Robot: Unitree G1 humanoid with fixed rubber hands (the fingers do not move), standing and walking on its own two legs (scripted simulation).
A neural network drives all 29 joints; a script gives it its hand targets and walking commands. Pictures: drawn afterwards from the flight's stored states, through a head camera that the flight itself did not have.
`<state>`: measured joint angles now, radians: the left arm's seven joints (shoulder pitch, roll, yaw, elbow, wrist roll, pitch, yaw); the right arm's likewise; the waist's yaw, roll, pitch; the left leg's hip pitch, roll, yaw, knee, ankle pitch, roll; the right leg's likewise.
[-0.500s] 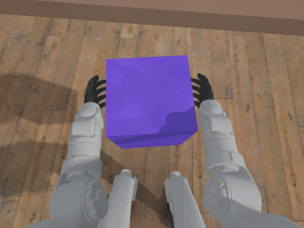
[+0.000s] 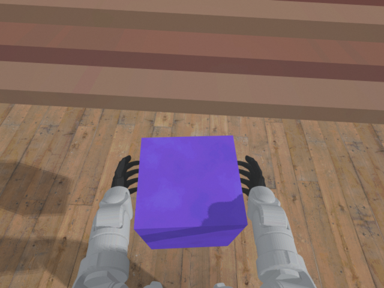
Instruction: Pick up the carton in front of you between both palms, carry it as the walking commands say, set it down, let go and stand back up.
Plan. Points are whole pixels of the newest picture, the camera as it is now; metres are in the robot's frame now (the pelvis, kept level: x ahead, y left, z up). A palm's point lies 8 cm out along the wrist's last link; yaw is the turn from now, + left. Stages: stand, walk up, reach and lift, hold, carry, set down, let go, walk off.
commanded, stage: reach and lift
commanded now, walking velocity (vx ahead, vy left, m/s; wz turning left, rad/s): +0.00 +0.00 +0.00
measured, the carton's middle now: (188, 197) +0.34 +0.01 -0.09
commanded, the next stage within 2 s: hold in 1.28 s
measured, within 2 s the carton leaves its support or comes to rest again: neither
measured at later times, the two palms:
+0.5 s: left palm (111, 188) +0.29 +0.15 +0.06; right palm (270, 189) +0.29 -0.15 +0.06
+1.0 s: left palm (111, 180) +0.30 +0.15 +0.07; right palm (272, 182) +0.30 -0.15 +0.07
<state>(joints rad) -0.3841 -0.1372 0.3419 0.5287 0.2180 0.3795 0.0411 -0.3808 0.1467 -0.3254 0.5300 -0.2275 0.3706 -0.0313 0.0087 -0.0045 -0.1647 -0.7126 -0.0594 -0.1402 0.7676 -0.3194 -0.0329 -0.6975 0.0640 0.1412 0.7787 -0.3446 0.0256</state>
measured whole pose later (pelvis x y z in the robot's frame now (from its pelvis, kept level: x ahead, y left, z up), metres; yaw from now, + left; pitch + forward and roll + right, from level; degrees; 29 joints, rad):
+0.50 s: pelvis +0.00 +0.00 +0.03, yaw +0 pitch -3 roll +0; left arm -0.32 -0.16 0.31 0.41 0.30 0.61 0.01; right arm -0.32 0.17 -0.30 0.41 -0.30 0.61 0.01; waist 0.00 0.00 -0.02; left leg -0.20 -0.04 -0.14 0.47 -0.21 -0.02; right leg -0.18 0.04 0.15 0.47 -0.23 0.02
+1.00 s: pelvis +0.01 +0.00 +0.04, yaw +0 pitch -4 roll +0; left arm -0.28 -0.16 0.25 0.33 0.29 0.66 0.01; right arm -0.28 0.16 -0.25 0.33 -0.29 0.65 0.01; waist 0.00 0.00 -0.01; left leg -0.13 -0.03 -0.14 0.38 -0.19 -0.02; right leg -0.11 0.03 0.14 0.39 -0.21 0.02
